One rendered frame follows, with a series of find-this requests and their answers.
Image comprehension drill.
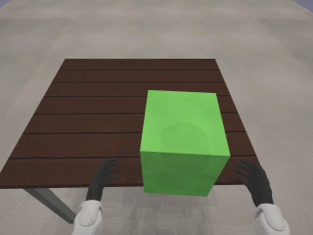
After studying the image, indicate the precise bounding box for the robot left hand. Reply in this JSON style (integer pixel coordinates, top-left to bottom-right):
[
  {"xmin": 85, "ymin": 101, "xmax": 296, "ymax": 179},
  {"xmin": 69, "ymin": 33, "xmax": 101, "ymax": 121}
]
[{"xmin": 85, "ymin": 158, "xmax": 118, "ymax": 202}]

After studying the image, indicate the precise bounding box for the robot left forearm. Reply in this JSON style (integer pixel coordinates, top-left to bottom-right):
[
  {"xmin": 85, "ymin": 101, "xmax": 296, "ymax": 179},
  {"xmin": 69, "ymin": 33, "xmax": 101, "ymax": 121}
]
[{"xmin": 71, "ymin": 200, "xmax": 104, "ymax": 235}]

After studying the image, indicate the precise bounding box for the carton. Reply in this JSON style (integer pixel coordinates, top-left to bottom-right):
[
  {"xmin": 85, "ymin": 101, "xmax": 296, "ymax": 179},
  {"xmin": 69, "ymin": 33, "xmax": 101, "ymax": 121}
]
[{"xmin": 140, "ymin": 90, "xmax": 231, "ymax": 197}]

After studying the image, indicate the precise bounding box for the table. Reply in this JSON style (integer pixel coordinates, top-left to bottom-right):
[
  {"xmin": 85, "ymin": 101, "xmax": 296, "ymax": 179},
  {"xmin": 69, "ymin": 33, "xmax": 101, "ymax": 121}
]
[{"xmin": 0, "ymin": 59, "xmax": 260, "ymax": 224}]

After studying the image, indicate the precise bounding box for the robot right hand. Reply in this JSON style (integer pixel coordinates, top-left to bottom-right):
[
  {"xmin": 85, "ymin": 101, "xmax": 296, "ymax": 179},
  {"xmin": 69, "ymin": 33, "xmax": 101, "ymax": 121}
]
[{"xmin": 234, "ymin": 159, "xmax": 274, "ymax": 207}]

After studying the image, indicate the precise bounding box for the robot right forearm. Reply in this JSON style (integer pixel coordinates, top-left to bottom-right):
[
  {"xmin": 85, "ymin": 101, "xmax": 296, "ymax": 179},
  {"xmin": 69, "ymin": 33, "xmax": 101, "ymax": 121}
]
[{"xmin": 253, "ymin": 203, "xmax": 291, "ymax": 235}]

